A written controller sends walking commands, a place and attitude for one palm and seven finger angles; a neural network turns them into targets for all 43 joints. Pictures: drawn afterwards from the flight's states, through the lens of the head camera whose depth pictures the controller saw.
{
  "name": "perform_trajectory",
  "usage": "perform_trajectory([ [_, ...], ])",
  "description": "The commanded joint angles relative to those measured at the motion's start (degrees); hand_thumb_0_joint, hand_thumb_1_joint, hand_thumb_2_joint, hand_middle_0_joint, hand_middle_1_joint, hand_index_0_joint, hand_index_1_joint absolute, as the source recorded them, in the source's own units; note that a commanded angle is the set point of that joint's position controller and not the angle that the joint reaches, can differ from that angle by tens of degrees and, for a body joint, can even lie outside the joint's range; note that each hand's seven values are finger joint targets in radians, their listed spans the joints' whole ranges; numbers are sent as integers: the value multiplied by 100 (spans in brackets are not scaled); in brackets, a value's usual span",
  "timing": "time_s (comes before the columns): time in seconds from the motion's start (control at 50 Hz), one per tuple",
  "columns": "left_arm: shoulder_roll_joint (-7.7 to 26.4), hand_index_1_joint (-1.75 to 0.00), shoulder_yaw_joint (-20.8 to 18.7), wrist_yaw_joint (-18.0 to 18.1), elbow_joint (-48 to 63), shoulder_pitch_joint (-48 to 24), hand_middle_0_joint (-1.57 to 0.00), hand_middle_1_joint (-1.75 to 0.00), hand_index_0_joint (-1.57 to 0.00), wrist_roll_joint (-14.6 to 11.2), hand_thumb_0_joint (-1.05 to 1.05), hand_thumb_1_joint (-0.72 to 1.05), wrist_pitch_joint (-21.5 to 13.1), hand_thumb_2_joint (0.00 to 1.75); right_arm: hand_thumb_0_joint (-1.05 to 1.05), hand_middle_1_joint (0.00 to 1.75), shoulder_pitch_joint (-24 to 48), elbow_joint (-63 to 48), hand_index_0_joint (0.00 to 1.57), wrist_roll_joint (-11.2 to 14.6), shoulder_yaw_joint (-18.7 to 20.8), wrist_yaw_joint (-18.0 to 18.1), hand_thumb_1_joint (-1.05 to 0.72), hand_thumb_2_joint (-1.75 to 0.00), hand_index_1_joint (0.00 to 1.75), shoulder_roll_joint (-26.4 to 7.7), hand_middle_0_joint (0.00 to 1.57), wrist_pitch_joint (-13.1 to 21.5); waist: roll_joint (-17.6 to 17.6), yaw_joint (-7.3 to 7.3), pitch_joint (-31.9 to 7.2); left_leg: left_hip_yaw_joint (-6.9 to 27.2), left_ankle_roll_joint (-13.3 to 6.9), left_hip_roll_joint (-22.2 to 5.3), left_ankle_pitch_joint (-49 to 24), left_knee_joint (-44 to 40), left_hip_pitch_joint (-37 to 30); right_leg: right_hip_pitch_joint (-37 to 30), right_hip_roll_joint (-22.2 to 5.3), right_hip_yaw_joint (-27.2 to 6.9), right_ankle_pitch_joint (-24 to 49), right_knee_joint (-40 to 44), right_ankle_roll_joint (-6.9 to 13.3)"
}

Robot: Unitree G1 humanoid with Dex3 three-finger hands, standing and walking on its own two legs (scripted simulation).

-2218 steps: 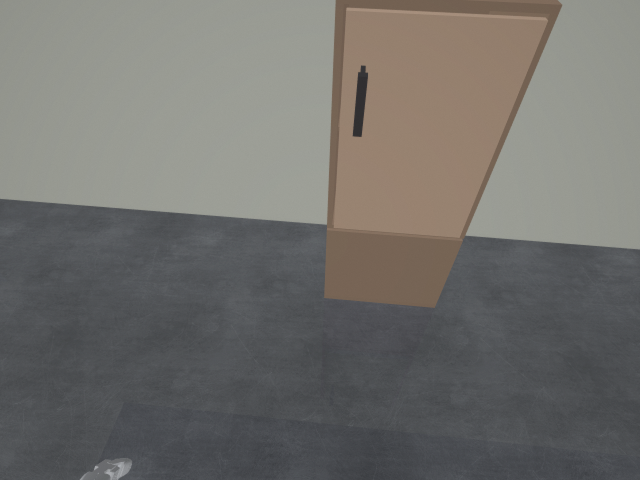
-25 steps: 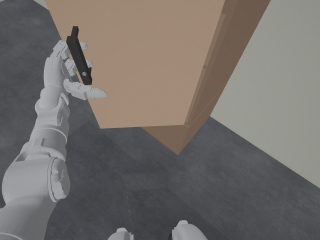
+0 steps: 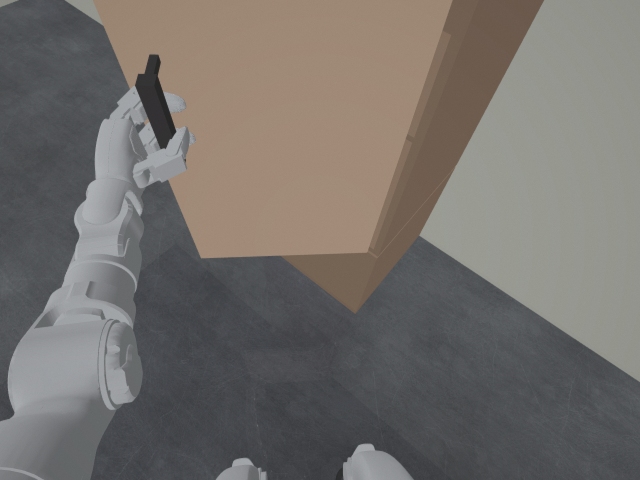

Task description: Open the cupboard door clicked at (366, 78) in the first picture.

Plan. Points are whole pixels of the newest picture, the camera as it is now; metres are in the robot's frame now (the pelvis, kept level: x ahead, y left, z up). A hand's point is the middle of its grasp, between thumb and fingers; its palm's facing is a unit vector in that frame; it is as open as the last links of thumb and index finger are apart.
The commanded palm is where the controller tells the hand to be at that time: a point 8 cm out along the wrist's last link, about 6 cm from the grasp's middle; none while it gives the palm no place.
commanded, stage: close the thumb around the handle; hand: left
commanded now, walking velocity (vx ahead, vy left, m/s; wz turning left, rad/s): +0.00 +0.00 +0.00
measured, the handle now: (166, 116) +0.55 +0.16 +0.11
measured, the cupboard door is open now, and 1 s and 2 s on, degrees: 43 78 83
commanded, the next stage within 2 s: pull the door open along its arc in 0.08 s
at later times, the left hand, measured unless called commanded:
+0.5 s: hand (183, 172) +0.47 +0.14 +0.10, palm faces -0.01 -1.00 +0.00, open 5.7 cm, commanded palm +0.41 +0.19 +0.10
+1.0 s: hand (255, 278) +0.32 +0.05 +0.11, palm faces +0.31 -0.95 +0.06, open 6.1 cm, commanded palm +0.26 +0.12 +0.10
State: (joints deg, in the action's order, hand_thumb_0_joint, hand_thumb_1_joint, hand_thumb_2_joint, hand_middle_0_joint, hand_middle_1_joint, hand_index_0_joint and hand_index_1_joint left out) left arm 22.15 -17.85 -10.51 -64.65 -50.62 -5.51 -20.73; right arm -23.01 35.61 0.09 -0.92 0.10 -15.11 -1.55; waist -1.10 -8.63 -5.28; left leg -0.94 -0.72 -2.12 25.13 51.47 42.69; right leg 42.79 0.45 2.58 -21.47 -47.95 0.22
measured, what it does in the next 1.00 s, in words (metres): stands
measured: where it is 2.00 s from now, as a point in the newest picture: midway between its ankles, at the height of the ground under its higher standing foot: outside the picture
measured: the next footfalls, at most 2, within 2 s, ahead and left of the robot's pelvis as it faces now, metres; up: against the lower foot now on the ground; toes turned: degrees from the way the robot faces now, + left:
none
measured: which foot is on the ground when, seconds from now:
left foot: down 0.00-1.00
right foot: down 0.00-1.00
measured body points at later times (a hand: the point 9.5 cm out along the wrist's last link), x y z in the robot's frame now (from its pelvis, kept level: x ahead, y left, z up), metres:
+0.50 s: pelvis +0.01 +0.00 +0.01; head +0.08 +0.00 +0.45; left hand +0.46 +0.19 +0.10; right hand +0.02 -0.26 -0.11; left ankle -0.01 +0.11 -0.69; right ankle +0.01 -0.12 -0.69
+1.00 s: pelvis +0.02 -0.03 +0.02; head +0.03 -0.04 +0.47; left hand +0.29 +0.10 +0.10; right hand +0.22 -0.23 -0.05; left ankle -0.01 +0.11 -0.69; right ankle +0.01 -0.12 -0.69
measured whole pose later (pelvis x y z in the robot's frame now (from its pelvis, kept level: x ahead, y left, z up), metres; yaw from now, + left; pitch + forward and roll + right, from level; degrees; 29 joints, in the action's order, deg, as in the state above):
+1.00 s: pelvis +0.02 -0.03 +0.02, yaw +1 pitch +5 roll +0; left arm -5.9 9.8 26.4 -0.8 4.9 0.1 -2.8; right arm -9.1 27.6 -2.2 -1.6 -1.4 -9.3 -4.2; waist -1.6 -1.0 -5.1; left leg -0.6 1.4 -1.9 23.5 41.4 22.7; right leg 24.5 0.5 2.9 -22.4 -42.0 2.0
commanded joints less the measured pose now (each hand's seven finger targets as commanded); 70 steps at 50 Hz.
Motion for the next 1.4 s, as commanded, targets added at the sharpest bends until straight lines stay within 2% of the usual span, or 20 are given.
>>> perform_trajectory([
  [0.0,1691,-135,-532,217,1080,-2745,-40,-135,-40,-111,0,90,-317,90,0,30,-771,-347,20,2,294,108,-90,-90,30,-952,20,84,-239,2,-2320,154,-75,187,-1932,-571,-1180,-1306,195,-126,1980,458,49],
  [0.02,1876,-135,-657,267,1138,-2849,-40,-135,-40,-82,0,90,-339,90,0,30,-793,-343,20,-6,286,126,-90,-90,30,-957,20,84,-159,9,-2292,162,-95,197,-1915,-573,-1086,-1416,190,-139,2020,443,51],
  [0.1,1602,-135,-417,346,1271,-2702,-40,-135,-40,95,0,90,-381,90,0,30,-741,-433,20,-25,288,87,-90,-90,30,-901,20,87,-459,50,-2412,146,-58,191,-2076,-553,-1305,-1221,181,-112,2044,393,62],
  [0.14,1657,-135,-493,359,1210,-2640,-40,-135,-40,69,0,90,-418,90,0,30,-754,-445,20,-24,290,87,-90,-90,30,-919,20,83,-358,51,-2477,172,-55,174,-2104,-544,-1327,-1235,196,-107,2041,373,63],
  [0.16,1541,-135,-406,346,1066,-2636,-40,-135,-40,28,0,90,-375,90,0,30,-740,-436,20,-11,282,88,-90,-90,30,-916,20,78,-193,-11,-2304,155,-66,176,-1942,-566,-1199,-1251,206,-113,1960,424,53],
  [0.18,1109,-135,-92,330,1249,-2906,-40,-135,-40,-45,0,90,-385,90,0,30,-716,-427,20,-18,297,68,-90,-90,30,-895,20,107,-242,-133,-2350,162,-61,173,-1870,-582,-1319,-1149,211,-99,1896,453,42],
  [0.2,957,-135,-81,321,1272,-2702,-40,-135,-40,-88,0,90,-390,90,0,30,-726,-439,20,-20,333,51,-90,-90,30,-885,20,136,-186,-36,-2429,158,-49,177,-1890,-583,-1373,-1191,219,-77,1882,451,58],
  [0.26,1063,-135,-183,340,1505,-2279,-40,-135,-40,-109,0,90,-450,90,0,30,-711,-471,20,-18,348,31,-90,-90,30,-918,20,137,-326,115,-2742,154,-26,157,-2183,-563,-1606,-1245,218,-70,2050,393,84],
  [0.34,955,-135,-160,323,1950,-1544,-40,-135,-40,-148,0,90,-419,90,0,30,-626,-605,20,10,369,-14,-90,-90,30,-890,20,118,-261,305,-2765,93,-34,161,-2391,-638,-1611,-1575,231,-65,2316,412,105],
  [0.58,-225,-135,504,384,4949,2276,-40,-135,-40,-563,0,90,7,90,0,30,193,-1229,20,196,395,-117,-90,-90,30,-629,20,250,-70,853,-2124,-171,-66,134,-3030,-1072,-1850,-2492,153,-7,3092,647,99],
  [0.6,-250,-135,-151,1008,5421,2433,-40,-135,-40,-855,0,90,111,90,0,30,419,-1269,20,185,374,-126,-90,-90,30,-472,20,294,-16,1272,-2033,-191,9,161,-2929,-1168,-1650,-2659,163,71,2926,704,105],
  [0.66,-876,-135,476,1724,6179,3733,-40,-135,-40,-531,0,90,364,90,0,30,689,-1383,20,133,312,-209,-90,-90,30,-404,20,366,103,1160,-1583,-184,43,147,-2905,-1316,-1804,-2680,118,141,2836,760,97],
  [0.68,-828,-135,347,2012,6514,3829,-40,-135,-40,-481,0,90,419,90,0,30,774,-1398,20,98,315,-219,-90,-90,30,-382,20,359,158,1236,-1617,-191,59,153,-2842,-1344,-1795,-2774,95,138,2836,776,100],
  [0.74,-1222,-135,814,2661,7065,4334,-40,-135,-40,-50,0,90,591,90,0,30,991,-1457,20,-9,288,-215,-90,-90,30,-291,20,273,307,1145,-1372,-181,47,153,-2620,-1384,-1866,-2814,36,77,2750,845,90],
  [0.82,-1660,-135,1304,3381,7622,4602,-40,-135,-40,403,0,90,889,90,0,30,1211,-1500,20,-148,247,-133,-90,-90,30,-170,20,105,410,1080,-1272,-147,40,182,-2329,-1389,-1995,-2917,-28,13,2569,967,101],
  [0.96,-2537,-135,2142,4390,7976,4911,-40,-135,-40,872,0,90,1518,90,0,30,1715,-1497,20,-284,155,-58,-90,-90,30,34,20,-163,419,1007,-1041,-108,48,256,-1985,-1290,-2094,-2912,-139,-122,2388,1254,87],
  [1.04,-3008,-135,2795,4419,8105,5393,-40,-135,-40,1190,0,90,1649,90,0,30,1786,-1480,20,-339,161,-71,-90,-90,30,101,20,-203,447,954,-1052,-55,56,254,-2156,-1193,-2187,-2973,-197,-163,2918,1222,87],
  [1.2,-3455,-135,3499,4094,8933,6490,-40,-135,-40,871,0,90,1620,90,0,30,1946,-1578,20,-267,152,-117,-90,-90,30,139,20,-64,613,978,-984,5,57,279,-2073,-1153,-2346,-3254,-322,-240,3506,1352,-24],
  [1.26,-3610,-135,3747,4056,9200,6887,-40,-135,-40,854,0,90,1702,90,0,30,2007,-1594,20,-231,123,-186,-90,-90,30,157,20,-9,522,995,-813,25,59,289,-2015,-1112,-2371,-3147,-331,-207,3279,1390,25],
  [1.38,-3271,-135,3311,4300,8760,5922,-40,-135,-40,891,0,90,1717,90,0,30,2124,-1420,20,-294,111,-116,-90,-90,30,107,20,108,579,945,-463,108,52,371,-1536,-996,-2243,-2614,-363,-370,2177,1611,6],
])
